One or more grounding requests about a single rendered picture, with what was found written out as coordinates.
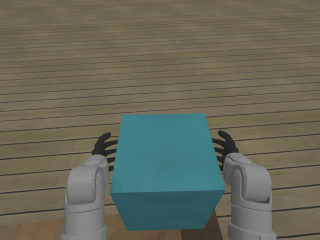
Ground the robot right hand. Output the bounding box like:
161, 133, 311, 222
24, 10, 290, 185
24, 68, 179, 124
211, 130, 239, 172

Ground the left robot forearm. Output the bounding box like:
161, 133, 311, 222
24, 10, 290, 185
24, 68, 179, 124
60, 154, 110, 240

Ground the right robot forearm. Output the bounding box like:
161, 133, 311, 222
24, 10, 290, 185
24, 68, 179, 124
223, 152, 277, 240

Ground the robot left hand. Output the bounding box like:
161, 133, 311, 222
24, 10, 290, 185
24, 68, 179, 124
92, 132, 118, 172

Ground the carton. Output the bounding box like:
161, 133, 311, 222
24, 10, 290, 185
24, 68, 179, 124
110, 113, 226, 231

